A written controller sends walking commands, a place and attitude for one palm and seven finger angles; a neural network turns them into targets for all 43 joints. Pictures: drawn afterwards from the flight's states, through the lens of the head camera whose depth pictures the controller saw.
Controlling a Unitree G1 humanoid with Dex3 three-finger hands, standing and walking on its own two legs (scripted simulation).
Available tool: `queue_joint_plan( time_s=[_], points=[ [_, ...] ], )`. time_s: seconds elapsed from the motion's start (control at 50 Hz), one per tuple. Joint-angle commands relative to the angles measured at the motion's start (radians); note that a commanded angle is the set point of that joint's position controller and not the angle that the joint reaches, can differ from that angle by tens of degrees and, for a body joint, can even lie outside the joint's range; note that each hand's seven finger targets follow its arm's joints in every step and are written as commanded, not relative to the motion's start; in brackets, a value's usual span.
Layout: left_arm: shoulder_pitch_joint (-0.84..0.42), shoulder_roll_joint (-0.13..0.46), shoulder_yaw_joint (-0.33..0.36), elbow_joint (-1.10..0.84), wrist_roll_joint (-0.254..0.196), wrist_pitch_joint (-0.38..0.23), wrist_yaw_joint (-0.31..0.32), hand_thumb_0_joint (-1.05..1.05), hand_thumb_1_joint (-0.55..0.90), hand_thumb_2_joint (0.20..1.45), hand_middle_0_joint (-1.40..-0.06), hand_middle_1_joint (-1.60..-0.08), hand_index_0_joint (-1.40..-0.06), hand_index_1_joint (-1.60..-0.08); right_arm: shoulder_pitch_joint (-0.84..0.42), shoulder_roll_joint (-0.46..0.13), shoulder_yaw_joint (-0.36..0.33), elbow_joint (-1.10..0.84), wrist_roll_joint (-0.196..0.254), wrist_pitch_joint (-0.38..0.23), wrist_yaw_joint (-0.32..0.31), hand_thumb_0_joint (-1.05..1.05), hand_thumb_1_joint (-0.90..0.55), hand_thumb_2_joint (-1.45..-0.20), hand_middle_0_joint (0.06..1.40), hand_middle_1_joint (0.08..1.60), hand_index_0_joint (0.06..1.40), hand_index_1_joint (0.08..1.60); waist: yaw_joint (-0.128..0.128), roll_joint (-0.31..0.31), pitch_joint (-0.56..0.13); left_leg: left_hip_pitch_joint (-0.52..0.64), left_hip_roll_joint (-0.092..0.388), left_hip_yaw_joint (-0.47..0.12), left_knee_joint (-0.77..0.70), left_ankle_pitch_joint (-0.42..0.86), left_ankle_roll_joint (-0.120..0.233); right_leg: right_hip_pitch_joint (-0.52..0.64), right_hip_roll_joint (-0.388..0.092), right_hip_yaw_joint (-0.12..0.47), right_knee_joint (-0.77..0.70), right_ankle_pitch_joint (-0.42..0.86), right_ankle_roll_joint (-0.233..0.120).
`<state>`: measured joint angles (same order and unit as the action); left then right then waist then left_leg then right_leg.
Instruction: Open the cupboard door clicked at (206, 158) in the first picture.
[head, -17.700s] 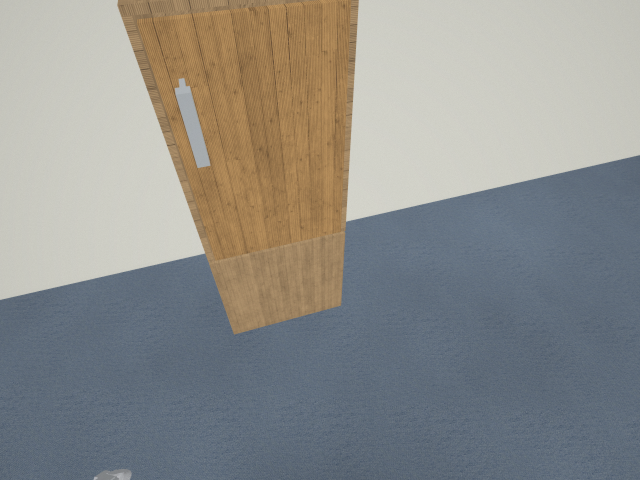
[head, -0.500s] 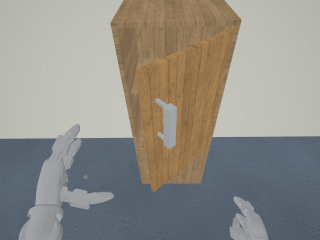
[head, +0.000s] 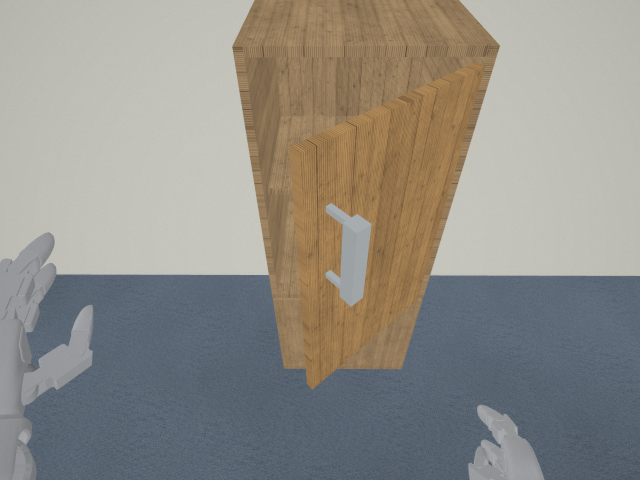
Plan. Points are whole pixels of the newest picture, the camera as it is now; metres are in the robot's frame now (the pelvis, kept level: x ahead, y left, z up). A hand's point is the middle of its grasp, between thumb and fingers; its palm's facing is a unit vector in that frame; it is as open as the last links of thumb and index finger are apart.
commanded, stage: draw the hand back to the body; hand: left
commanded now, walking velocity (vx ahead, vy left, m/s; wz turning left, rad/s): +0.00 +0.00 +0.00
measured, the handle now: (342, 255) +0.39 +0.02 +0.08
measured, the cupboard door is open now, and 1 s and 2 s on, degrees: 42 42 42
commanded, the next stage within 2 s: step back with the hand held close in 0.36 s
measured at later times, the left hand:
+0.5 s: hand (91, 341) +0.19 +0.25 +0.14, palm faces +0.45 -0.81 -0.38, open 7.4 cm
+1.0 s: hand (44, 380) +0.15 +0.27 +0.15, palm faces +0.36 -0.80 -0.49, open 7.4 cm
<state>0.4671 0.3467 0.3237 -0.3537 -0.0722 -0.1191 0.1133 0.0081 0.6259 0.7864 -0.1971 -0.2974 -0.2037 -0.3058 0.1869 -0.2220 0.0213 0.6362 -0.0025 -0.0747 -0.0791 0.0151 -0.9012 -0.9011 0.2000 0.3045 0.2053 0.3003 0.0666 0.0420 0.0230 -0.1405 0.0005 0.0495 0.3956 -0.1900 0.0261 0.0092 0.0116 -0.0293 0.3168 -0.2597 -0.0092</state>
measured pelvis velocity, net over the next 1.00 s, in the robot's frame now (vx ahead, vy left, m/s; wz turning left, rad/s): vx -0.05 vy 0.01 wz -0.02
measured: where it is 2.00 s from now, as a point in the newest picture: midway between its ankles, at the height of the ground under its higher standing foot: outside the picture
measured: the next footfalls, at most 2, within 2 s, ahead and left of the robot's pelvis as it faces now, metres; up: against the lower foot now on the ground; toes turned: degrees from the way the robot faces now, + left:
right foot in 1.74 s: -0.28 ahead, -0.07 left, +0.00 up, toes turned -2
left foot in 1.88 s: -0.07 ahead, +0.10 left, +0.00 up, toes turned -4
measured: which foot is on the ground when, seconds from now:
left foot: down 0.00-1.00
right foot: down 0.00-1.00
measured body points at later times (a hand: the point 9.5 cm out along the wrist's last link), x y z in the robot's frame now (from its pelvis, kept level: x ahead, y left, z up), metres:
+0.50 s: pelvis +0.01 -0.01 +0.00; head -0.01 -0.03 +0.45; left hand +0.17 +0.29 +0.16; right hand +0.19 -0.23 -0.09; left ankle +0.02 +0.10 -0.74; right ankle -0.05 -0.11 -0.74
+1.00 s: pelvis -0.05 +0.01 -0.01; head -0.03 +0.02 +0.44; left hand +0.13 +0.31 +0.18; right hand +0.12 -0.24 -0.08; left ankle +0.02 +0.10 -0.75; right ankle -0.05 -0.11 -0.74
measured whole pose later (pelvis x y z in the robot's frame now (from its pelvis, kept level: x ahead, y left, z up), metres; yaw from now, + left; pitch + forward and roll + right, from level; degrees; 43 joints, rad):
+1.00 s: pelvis -0.05 +0.01 -0.01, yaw -1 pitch +0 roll -2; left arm 0.57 0.44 0.40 -0.51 -0.07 -0.16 0.14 0.02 0.88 0.90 -0.21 -0.30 -0.22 -0.31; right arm 0.18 -0.23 -0.01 0.54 0.02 0.01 -0.08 0.01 -0.90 -0.90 0.20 0.30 0.20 0.30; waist 0.01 0.02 0.04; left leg -0.35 0.02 0.06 0.50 -0.15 0.04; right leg -0.22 0.03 -0.02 0.45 -0.23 0.01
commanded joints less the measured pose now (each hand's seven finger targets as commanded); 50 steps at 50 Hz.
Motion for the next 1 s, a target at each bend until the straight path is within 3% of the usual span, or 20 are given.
queue_joint_plan(
  time_s=[0.0,0.12,0.18,0.26,0.44,0.46,0.48,0.5,0.54,0.62,0.68,0.76,0.86,0.88,0.9,0.98],
  points=[
    [-0.096,0.153,0.098,-0.210,0.003,-0.066,0.013,0.000,0.900,0.900,-0.200,-0.300,-0.200,-0.300,-0.127,-0.112,-0.038,-0.150,-0.003,-0.060,-0.006,0.000,-0.900,-0.900,0.200,0.300,0.200,0.300,-0.013,0.044,-0.065,0.141,0.022,-0.048,-0.049,0.189,-0.011,-0.146,0.009,0.000,-0.060,0.172,-0.004],
    [-0.103,0.162,0.097,-0.205,0.005,-0.053,0.018,0.000,0.900,0.900,-0.200,-0.300,-0.200,-0.300,-0.129,-0.118,-0.043,-0.151,-0.004,-0.061,-0.005,0.000,-0.900,-0.900,0.200,0.300,0.200,0.300,-0.011,-0.001,-0.066,0.132,0.020,-0.047,-0.051,0.178,-0.006,-0.143,0.010,0.003,-0.064,0.169,-0.002],
    [-0.106,0.201,0.131,-0.240,0.010,-0.057,0.021,0.000,0.900,0.900,-0.200,-0.300,-0.200,-0.300,-0.131,-0.117,-0.044,-0.149,-0.006,-0.063,-0.007,0.000,-0.900,-0.900,0.200,0.300,0.200,0.300,-0.004,0.026,-0.100,0.148,0.016,-0.038,-0.032,0.213,-0.006,-0.127,0.009,0.008,-0.065,0.212,-0.004],
    [-0.094,0.178,0.115,-0.240,0.006,-0.053,0.019,0.000,0.900,0.900,-0.200,-0.300,-0.200,-0.300,-0.133,-0.107,-0.039,-0.152,-0.004,-0.061,-0.004,0.000,-0.900,-0.900,0.200,0.300,0.200,0.300,-0.007,0.049,-0.083,0.138,0.016,-0.038,-0.035,0.211,-0.010,-0.130,0.006,0.006,-0.060,0.209,-0.004],
    [-0.076,0.171,0.112,-0.205,0.001,-0.045,0.014,0.000,0.900,0.900,-0.200,-0.300,-0.200,-0.300,-0.133,-0.108,-0.044,-0.151,-0.003,-0.051,-0.008,0.000,-0.900,-0.900,0.200,0.300,0.200,0.300,-0.008,0.014,-0.077,0.141,0.014,-0.023,-0.023,0.221,-0.002,-0.137,0.002,0.010,-0.063,0.243,0.004],
    [-0.133,0.201,0.126,-0.316,0.002,-0.060,0.017,0.000,0.900,0.900,-0.200,-0.300,-0.200,-0.300,-0.137,-0.108,-0.044,-0.165,-0.002,-0.058,-0.006,0.000,-0.900,-0.900,0.200,0.300,0.200,0.300,-0.006,0.040,-0.119,0.154,0.011,-0.029,-0.016,0.234,-0.002,-0.120,0.000,0.014,-0.058,0.259,0.003],
    [-0.264,0.383,0.297,-0.353,0.010,-0.104,0.030,0.000,0.900,0.900,-0.200,-0.300,-0.200,-0.300,-0.120,-0.114,-0.027,-0.194,0.014,-0.041,-0.002,0.000,-0.900,-0.900,0.200,0.300,0.200,0.300,-0.039,0.078,-0.010,0.098,0.019,-0.043,0.020,0.178,0.010,-0.224,-0.040,0.057,-0.102,0.294,0.006],
    [-0.085,0.265,0.209,-0.243,0.000,-0.100,0.012,0.000,0.900,0.900,-0.200,-0.300,-0.200,-0.300,-0.134,-0.121,-0.042,-0.169,0.003,-0.027,-0.003,0.000,-0.900,-0.900,0.200,0.300,0.200,0.300,-0.044,0.000,-0.011,0.069,0.022,-0.058,0.041,0.185,0.016,-0.243,-0.058,0.053,-0.097,0.305,0.010],
    [0.057,0.191,0.151,-0.219,0.003,-0.084,-0.004,0.000,0.900,0.900,-0.200,-0.300,-0.200,-0.300,-0.125,-0.124,-0.052,-0.189,0.005,-0.004,0.005,0.000,-0.900,-0.900,0.200,0.300,0.200,0.300,-0.042,-0.037,-0.079,0.090,0.035,-0.041,0.065,0.258,0.021,-0.233,-0.068,0.049,-0.056,0.383,0.025],
    [0.081,0.214,0.168,-0.247,0.003,-0.076,0.005,0.000,0.900,0.900,-0.200,-0.300,-0.200,-0.300,-0.112,-0.127,-0.066,-0.205,0.015,0.029,0.001,0.000,-0.900,-0.900,0.200,0.300,0.200,0.300,-0.049,-0.031,-0.177,0.113,0.054,-0.019,0.095,0.414,0.017,-0.202,-0.074,0.039,0.012,0.546,0.045],
    [0.075,0.258,0.201,-0.268,0.001,-0.068,0.018,0.000,0.900,0.900,-0.200,-0.300,-0.200,-0.300,-0.120,-0.125,-0.071,-0.214,0.020,0.049,-0.009,0.000,-0.900,-0.900,0.200,0.300,0.200,0.300,-0.050,-0.055,-0.189,0.108,0.058,-0.012,0.113,0.442,0.016,-0.206,-0.078,0.041,0.037,0.610,0.049],
    [0.080,0.268,0.210,-0.307,0.001,-0.064,0.031,0.000,0.900,0.900,-0.200,-0.300,-0.200,-0.300,-0.108,-0.121,-0.074,-0.235,0.025,0.060,-0.014,0.000,-0.900,-0.900,0.200,0.300,0.200,0.300,-0.052,-0.057,-0.193,0.072,0.066,-0.019,0.111,0.410,0.012,-0.214,-0.071,0.050,0.058,0.530,0.043],
    [0.090,0.272,0.215,-0.361,0.002,-0.080,0.045,0.000,0.900,0.900,-0.200,-0.300,-0.200,-0.300,-0.097,-0.130,-0.074,-0.245,0.021,0.048,-0.014,0.000,-0.900,-0.900,0.200,0.300,0.200,0.300,-0.054,0.039,-0.170,-0.005,0.089,-0.063,0.061,0.328,0.012,-0.223,-0.042,0.047,0.080,0.318,0.031],
    [0.099,0.291,0.235,-0.365,0.004,-0.087,0.048,0.000,0.900,0.900,-0.200,-0.300,-0.200,-0.300,-0.104,-0.133,-0.077,-0.241,0.018,0.043,-0.016,0.000,-0.900,-0.900,0.200,0.300,0.200,0.300,-0.049,0.054,-0.168,-0.024,0.094,-0.071,0.045,0.284,0.015,-0.219,-0.037,0.045,0.080,0.269,0.030],
    [0.111,0.268,0.220,-0.361,0.003,-0.091,0.048,0.000,0.900,0.900,-0.200,-0.300,-0.200,-0.300,-0.097,-0.129,-0.073,-0.244,0.018,0.040,-0.014,0.000,-0.900,-0.900,0.200,0.300,0.200,0.300,-0.054,0.063,-0.151,-0.064,0.104,-0.083,0.027,0.227,0.016,-0.215,-0.033,0.045,0.091,0.219,0.027],
    [0.116,0.264,0.237,-0.338,0.013,-0.115,0.054,0.000,0.900,0.900,-0.200,-0.300,-0.200,-0.300,-0.096,-0.143,-0.075,-0.243,0.014,0.017,-0.012,0.000,-0.900,-0.900,0.200,0.300,0.200,0.300,-0.057,0.081,-0.085,-0.266,0.125,-0.137,-0.060,-0.172,0.031,-0.177,-0.014,0.060,0.115,0.019,0.016]
  ],
)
